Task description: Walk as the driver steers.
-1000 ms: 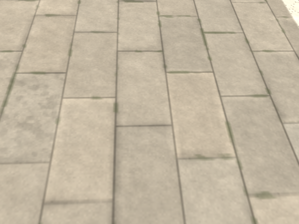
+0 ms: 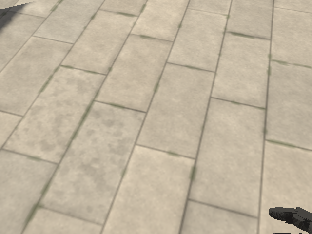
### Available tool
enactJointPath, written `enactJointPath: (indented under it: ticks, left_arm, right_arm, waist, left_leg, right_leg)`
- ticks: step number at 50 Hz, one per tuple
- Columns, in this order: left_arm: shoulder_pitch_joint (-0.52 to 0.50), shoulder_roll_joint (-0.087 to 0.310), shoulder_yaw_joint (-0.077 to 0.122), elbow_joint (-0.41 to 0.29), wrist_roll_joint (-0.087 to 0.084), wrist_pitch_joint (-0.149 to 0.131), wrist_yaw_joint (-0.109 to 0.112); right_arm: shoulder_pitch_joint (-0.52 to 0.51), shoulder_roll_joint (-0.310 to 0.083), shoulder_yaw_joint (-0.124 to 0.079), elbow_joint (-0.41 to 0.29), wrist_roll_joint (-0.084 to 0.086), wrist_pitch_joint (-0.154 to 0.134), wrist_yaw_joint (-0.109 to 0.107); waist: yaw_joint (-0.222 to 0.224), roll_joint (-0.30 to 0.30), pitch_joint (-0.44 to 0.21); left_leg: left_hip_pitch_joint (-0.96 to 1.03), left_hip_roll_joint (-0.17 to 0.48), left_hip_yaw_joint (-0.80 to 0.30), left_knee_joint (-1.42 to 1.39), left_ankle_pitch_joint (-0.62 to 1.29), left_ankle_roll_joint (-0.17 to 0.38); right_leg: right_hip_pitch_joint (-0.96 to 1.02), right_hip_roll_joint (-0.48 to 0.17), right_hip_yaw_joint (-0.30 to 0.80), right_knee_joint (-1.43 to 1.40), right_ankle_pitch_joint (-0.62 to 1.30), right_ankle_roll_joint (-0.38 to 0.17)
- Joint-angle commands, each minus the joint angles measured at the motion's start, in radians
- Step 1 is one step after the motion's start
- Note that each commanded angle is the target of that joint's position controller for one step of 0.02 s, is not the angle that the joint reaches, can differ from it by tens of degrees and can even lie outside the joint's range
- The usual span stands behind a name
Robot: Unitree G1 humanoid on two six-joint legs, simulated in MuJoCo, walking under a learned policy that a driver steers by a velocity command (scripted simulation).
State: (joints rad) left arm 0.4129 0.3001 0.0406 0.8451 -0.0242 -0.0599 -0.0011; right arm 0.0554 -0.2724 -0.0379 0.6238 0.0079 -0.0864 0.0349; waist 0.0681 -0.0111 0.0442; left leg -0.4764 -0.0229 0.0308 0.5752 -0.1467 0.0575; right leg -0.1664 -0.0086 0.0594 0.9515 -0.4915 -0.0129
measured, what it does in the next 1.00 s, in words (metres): walks ahead: right foot, then left foot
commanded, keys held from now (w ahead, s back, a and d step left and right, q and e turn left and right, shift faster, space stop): w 1.00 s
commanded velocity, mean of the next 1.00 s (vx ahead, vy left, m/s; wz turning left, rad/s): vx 0.50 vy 0.00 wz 0.01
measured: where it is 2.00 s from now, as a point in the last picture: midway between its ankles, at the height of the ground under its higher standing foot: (193, 103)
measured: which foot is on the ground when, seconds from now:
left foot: down 0.00-0.46, up 0.48-0.98, down 1.00-1.00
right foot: up 0.00-0.44, down 0.46-1.00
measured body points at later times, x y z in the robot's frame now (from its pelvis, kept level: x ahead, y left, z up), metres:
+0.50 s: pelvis +0.28 -0.04 +0.00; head +0.32 -0.05 +0.45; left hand +0.51 +0.19 -0.07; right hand +0.27 -0.33 -0.13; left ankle +0.10 +0.09 -0.70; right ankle +0.39 -0.14 -0.72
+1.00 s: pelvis +0.55 -0.02 +0.00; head +0.58 -0.01 +0.45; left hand +0.54 +0.27 -0.13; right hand +0.78 -0.25 -0.07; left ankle +0.69 +0.09 -0.72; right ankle +0.39 -0.14 -0.72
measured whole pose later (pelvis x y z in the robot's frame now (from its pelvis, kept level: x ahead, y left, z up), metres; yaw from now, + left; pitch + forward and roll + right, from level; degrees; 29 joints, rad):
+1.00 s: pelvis +0.55 -0.02 +0.00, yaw +0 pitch +2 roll -2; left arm 0.40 0.31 0.06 0.87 -0.02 -0.04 0.00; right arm 0.04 -0.26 -0.02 0.71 0.01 -0.09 0.05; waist 0.08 0.02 0.02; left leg -0.49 0.03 0.01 0.48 -0.03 0.06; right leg 0.07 0.02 -0.04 0.31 -0.41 -0.01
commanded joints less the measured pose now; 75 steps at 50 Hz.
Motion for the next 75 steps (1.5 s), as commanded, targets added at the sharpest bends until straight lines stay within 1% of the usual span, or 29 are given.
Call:
enactJointPath:
  ticks: [1, 3, 6, 9, 13, 19, 21, 23, 24, 25, 26, 27, 29, 33, 40, 45, 48, 50, 51, 52, 53, 54, 55, 56, 58, 62, 68, 72, 75]
  left_arm:
    - [-0.1, 0.137, 0.021, -0.133, -0.016, -0.05, -0.004]
    - [-0.104, 0.12, 0.026, -0.133, 0.008, -0.039, -0.005]
    - [-0.081, 0.074, 0.018, -0.124, 0.013, -0.009, -0.004]
    - [-0.188, 0.062, 0.012, -0.159, 0.024, -0.004, -0.001]
    - [-0.334, 0.039, 0.001, -0.194, 0.018, -0.021, -0.016]
    - [-0.459, 0.063, 0.005, -0.253, 0.009, -0.035, -0.048]
    - [-0.404, 0.085, 0.015, -0.245, 0.011, -0.037, -0.05]
    - [-0.151, 0.159, 0.054, -0.178, 0.017, -0.036, -0.035]
    - [-0.011, 0.254, 0.076, -0.164, 0.038, -0.033, -0.027]
    - [0.036, 0.248, 0.074, -0.143, 0.026, -0.026, -0.032]
    - [0.009, 0.169, 0.05, -0.147, 0.015, -0.024, -0.031]
    - [-0.062, 0.149, 0.042, -0.154, 0.012, -0.023, -0.028]
    - [-0.16, 0.105, 0.029, -0.165, 0.03, -0.025, -0.031]
    - [-0.178, 0.104, 0.032, -0.143, 0.026, -0.048, -0.032]
    - [-0.085, 0.146, 0.042, -0.08, 0.015, -0.033, -0.008]
    - [-0.012, 0.165, 0.05, -0.027, 0.005, -0.007, -0.001]
    - [-0.031, 0.183, 0.058, -0.017, 0.002, 0.007, 0.008]
    - [-0.052, 0.158, 0.046, -0.023, 0.009, 0.017, 0.014]
    - [-0.035, 0.1, 0.021, -0.051, 0.038, 0.014, 0.017]
    - [0.088, -0.003, -0.007, -0.06, 0.023, -0.01, 0.006]
    - [0.005, 0.112, 0.016, -0.052, 0.001, -0.029, -0.001]
    - [-0.084, 0.148, 0.029, -0.078, -0.023, -0.04, -0.007]
    - [-0.126, 0.136, 0.027, -0.082, -0.019, -0.041, -0.003]
    - [-0.142, 0.127, 0.032, -0.082, -0.005, -0.035, -0.001]
    - [-0.091, 0.094, 0.032, -0.065, -0.006, -0.009, -0.001]
    - [-0.139, 0.063, 0.031, -0.084, -0.002, 0.018, 0.006]
    - [-0.306, 0.022, 0.017, -0.141, 0.006, 0.004, -0.023]
    - [-0.401, 0.02, 0.013, -0.207, 0.005, 0.005, -0.049]
    - [-0.363, 0.054, 0.031, -0.232, 0.004, 0.011, -0.063]
  right_arm:
    - [0.261, -0.154, -0.05, 0.021, -0.001, 0.005, -0.011]
    - [0.186, -0.115, -0.038, 0.019, -0.02, -0.001, -0.006]
    - [0.169, -0.118, -0.042, 0.042, -0.006, -0.02, -0.004]
    - [0.194, -0.144, -0.048, 0.074, -0.006, -0.024, -0.014]
    - [0.251, -0.171, -0.052, 0.109, 0.003, -0.014, -0.024]
    - [0.344, -0.2, -0.059, 0.173, 0.015, 0.017, -0.031]
    - [0.333, -0.213, -0.063, 0.181, 0.014, 0.028, -0.037]
    - [0.316, -0.185, -0.049, 0.174, 0.005, 0.037, -0.042]
    - [0.386, -0.103, -0.019, 0.138, -0.011, 0.024, -0.041]
    - [0.447, -0.051, -0.002, 0.151, -0.006, 0.004, -0.035]
    - [0.355, -0.156, -0.028, 0.143, 0.02, -0.009, -0.027]
    - [0.271, -0.175, -0.033, 0.116, 0.032, -0.015, -0.024]
    - [0.221, -0.154, -0.036, 0.109, 0.008, -0.01, -0.03]
    - [0.253, -0.097, -0.028, 0.124, 0.0, 0.025, -0.036]
    - [0.015, -0.056, -0.011, 0.063, -0.001, 0.006, -0.02]
    - [-0.104, -0.07, -0.01, 0.014, 0.009, -0.007, 0.007]
    - [-0.05, -0.103, -0.022, 0.021, 0.006, -0.012, 0.015]
    - [0.196, -0.176, -0.062, 0.094, 0.0, -0.012, 0.002]
    - [0.373, -0.253, -0.082, 0.124, -0.008, -0.005, -0.011]
    - [0.384, -0.297, -0.088, 0.139, -0.007, -0.003, -0.004]
    - [0.361, -0.193, -0.062, 0.127, 0.008, -0.004, -0.003]
    - [0.294, -0.158, -0.05, 0.118, 0.004, -0.005, -0.008]
    - [0.23, -0.141, -0.044, 0.11, -0.004, -0.005, -0.009]
    - [0.186, -0.111, -0.037, 0.108, -0.011, -0.009, -0.008]
    - [0.157, -0.092, -0.034, 0.117, -0.021, -0.023, -0.008]
    - [0.168, -0.122, -0.046, 0.157, -0.026, -0.038, -0.02]
    - [0.202, -0.152, -0.05, 0.193, -0.018, -0.025, -0.039]
    - [0.263, -0.175, -0.06, 0.229, -0.001, 0.008, -0.044]
    - [0.235, -0.208, -0.071, 0.221, 0.007, 0.034, -0.056]
  waist:
    - [-0.151, 0.092, -0.171]
    - [-0.082, 0.087, -0.098]
    - [-0.042, 0.09, -0.067]
    - [-0.06, 0.062, -0.014]
    - [-0.115, 0.051, 0.015]
    - [-0.145, 0.065, 0.032]
    - [-0.107, 0.088, -0.005]
    - [0.02, 0.069, -0.18]
    - [0.031, -0.091, -0.355]
    - [0.018, -0.271, -0.451]
    - [0.043, -0.171, -0.344]
    - [0.025, -0.116, -0.208]
    - [-0.035, -0.048, -0.086]
    - [-0.087, -0.068, -0.062]
    - [-0.013, -0.042, 0.005]
    - [0.016, -0.047, 0.037]
    - [-0.034, -0.07, -0.005]
    - [-0.158, -0.051, -0.17]
    - [-0.208, 0.088, -0.329]
    - [-0.127, 0.339, -0.422]
    - [-0.175, 0.207, -0.35]
    - [-0.169, 0.155, -0.212]
    - [-0.138, 0.07, -0.144]
    - [-0.114, 0.062, -0.089]
    - [-0.071, 0.103, -0.077]
    - [-0.065, 0.069, -0.016]
    - [-0.128, 0.048, 0.027]
    - [-0.156, 0.041, 0.054]
    - [-0.103, 0.085, -0.001]
  left_leg:
    - [0.618, 0.325, -0.504, -0.281, -0.088, 0.198]
    - [0.42, 0.262, -0.373, -0.338, 0.075, 0.188]
    - [0.304, 0.242, -0.281, -0.415, 0.133, 0.208]
    - [0.286, 0.227, -0.211, -0.454, 0.161, 0.204]
    - [0.305, 0.19, -0.124, -0.454, 0.158, 0.159]
    - [0.499, 0.271, -0.153, -0.363, 0.197, 0.132]
    - [0.54, 0.273, -0.148, -0.285, 0.361, 0.109]
    - [0.444, 0.188, -0.074, 0.027, 0.543, 0.057]
    - [0.112, 0.085, -0.022, 0.4, 0.231, -0.006]
    - [-0.144, -0.043, -0.106, 0.624, -0.43, -0.038]
    - [-0.258, 0.014, -0.17, 0.716, -0.421, -0.029]
    - [-0.294, 0.065, -0.131, 0.7, -0.328, -0.021]
    - [-0.217, 0.134, -0.107, 0.597, -0.187, -0.029]
    - [-0.136, 0.16, -0.097, 0.498, -0.088, -0.063]
    - [-0.154, 0.129, -0.056, 0.089, 0.241, -0.078]
    - [-0.178, 0.1, -0.055, -0.04, 0.188, -0.045]
    - [-0.072, 0.066, -0.031, -0.079, 0.079, -0.003]
    - [0.305, 0.038, -0.002, -0.099, 0.108, 0.053]
    - [0.611, 0.243, -0.24, -0.061, 0.146, 0.12]
    - [0.878, 0.414, -0.708, -0.192, -0.097, 0.273]
    - [0.833, 0.387, -0.711, -0.257, -0.233, 0.238]
    - [0.706, 0.365, -0.555, -0.278, -0.2, 0.196]
    - [0.572, 0.331, -0.45, -0.304, -0.102, 0.173]
    - [0.473, 0.297, -0.367, -0.337, -0.023, 0.163]
    - [0.368, 0.268, -0.264, -0.397, 0.053, 0.154]
    - [0.328, 0.263, -0.111, -0.458, 0.178, 0.157]
    - [0.391, 0.235, 0.07, -0.474, 0.24, 0.107]
    - [0.565, 0.293, 0.103, -0.406, 0.344, 0.098]
    - [0.627, 0.306, 0.144, -0.252, 0.733, 0.066]
  right_leg:
    - [-0.582, -0.074, 0.024, 0.309, 0.091, -0.017]
    - [-0.489, -0.124, 0.022, 0.225, 0.18, -0.005]
    - [-0.437, -0.137, 0.007, 0.148, 0.223, 0.021]
    - [-0.497, -0.144, 0.002, -0.004, 0.375, 0.044]
    - [-0.45, -0.104, -0.033, -0.264, 0.584, 0.038]
    - [-0.469, -0.065, -0.037, -0.418, 0.495, -0.013]
    - [-0.374, -0.035, -0.064, -0.444, 0.418, -0.042]
    - [0.012, -0.02, -0.083, -0.452, 0.455, -0.101]
    - [0.409, -0.265, 0.251, -0.421, 0.44, -0.22]
    - [0.575, -0.385, 0.633, -0.577, 0.245, -0.31]
    - [0.509, -0.358, 0.596, -0.626, 0.119, -0.268]
    - [0.37, -0.33, 0.463, -0.65, 0.155, -0.237]
    - [0.13, -0.257, 0.297, -0.708, 0.34, -0.217]
    - [-0.001, -0.214, 0.155, -0.799, 0.495, -0.236]
    - [0.043, -0.168, 0.01, -0.831, 0.53, -0.19]
    - [0.19, -0.236, 0.031, -0.773, 0.552, -0.183]
    - [0.255, -0.254, 0.032, -0.676, 0.746, -0.155]
    - [0.164, -0.171, -0.038, -0.377, 0.926, -0.106]
    - [-0.053, -0.101, -0.085, -0.047, 0.6, -0.067]
    - [-0.436, 0.079, -0.027, 0.239, -0.076, -0.016]
    - [-0.551, 0.021, 0.075, 0.329, -0.094, -0.025]
    - [-0.597, -0.024, 0.059, 0.324, 0.0, -0.038]
    - [-0.56, -0.072, 0.036, 0.282, 0.09, -0.034]
    - [-0.529, -0.099, 0.035, 0.228, 0.149, -0.025]
    - [-0.434, -0.126, 0.048, 0.192, 0.211, -0.011]
    - [-0.507, -0.124, 0.073, 0.09, 0.342, 0.022]
    - [-0.486, -0.097, -0.023, -0.234, 0.602, 0.012]
    - [-0.559, -0.082, -0.066, -0.323, 0.513, -0.023]
    - [-0.451, -0.016, -0.14, -0.334, 0.363, -0.074]
Velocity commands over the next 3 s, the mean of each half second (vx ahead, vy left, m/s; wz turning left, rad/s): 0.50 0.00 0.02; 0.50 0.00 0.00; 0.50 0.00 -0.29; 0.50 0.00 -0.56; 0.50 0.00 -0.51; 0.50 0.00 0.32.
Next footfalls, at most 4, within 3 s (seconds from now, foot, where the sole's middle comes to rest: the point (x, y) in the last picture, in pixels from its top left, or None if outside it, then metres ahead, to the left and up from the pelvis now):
0.46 right None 0.43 -0.14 -0.76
1.00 left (151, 168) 0.72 0.09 -0.76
1.56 right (205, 123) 1.00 -0.17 -0.76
2.04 left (188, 76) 1.34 -0.08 -0.76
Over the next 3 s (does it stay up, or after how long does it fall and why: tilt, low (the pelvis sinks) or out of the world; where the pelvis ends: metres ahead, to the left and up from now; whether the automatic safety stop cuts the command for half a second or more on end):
stays up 1.52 -0.43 0.01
